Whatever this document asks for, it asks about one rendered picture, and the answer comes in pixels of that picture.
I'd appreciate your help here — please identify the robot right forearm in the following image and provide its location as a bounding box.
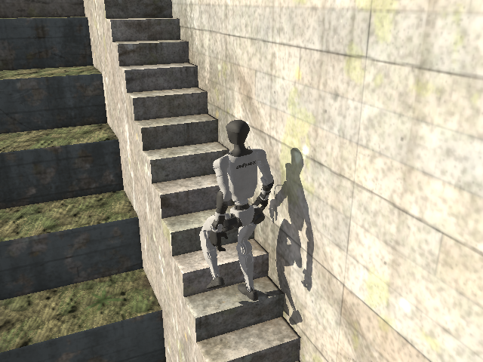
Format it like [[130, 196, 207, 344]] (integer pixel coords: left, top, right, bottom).
[[260, 180, 274, 201]]

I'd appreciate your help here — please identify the robot left forearm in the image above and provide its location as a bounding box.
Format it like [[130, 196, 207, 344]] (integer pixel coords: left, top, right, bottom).
[[212, 191, 228, 232]]

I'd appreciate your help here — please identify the robot right hand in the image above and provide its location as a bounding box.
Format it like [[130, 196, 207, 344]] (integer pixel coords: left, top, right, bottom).
[[251, 196, 269, 211]]

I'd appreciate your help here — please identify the robot right thigh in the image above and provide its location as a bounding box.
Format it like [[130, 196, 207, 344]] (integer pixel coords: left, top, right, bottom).
[[236, 205, 265, 255]]

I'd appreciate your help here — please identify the robot left hand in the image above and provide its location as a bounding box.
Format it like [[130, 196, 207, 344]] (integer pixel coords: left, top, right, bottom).
[[209, 231, 228, 251]]

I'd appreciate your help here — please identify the left robot upper arm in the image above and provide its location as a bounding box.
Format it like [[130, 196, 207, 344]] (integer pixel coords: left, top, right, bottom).
[[213, 155, 232, 201]]

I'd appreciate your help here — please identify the robot left foot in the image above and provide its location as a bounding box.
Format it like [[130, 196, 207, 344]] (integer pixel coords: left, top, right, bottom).
[[207, 276, 225, 289]]

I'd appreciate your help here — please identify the right robot upper arm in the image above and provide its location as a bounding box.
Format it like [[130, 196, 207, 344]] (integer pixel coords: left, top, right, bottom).
[[252, 149, 274, 186]]

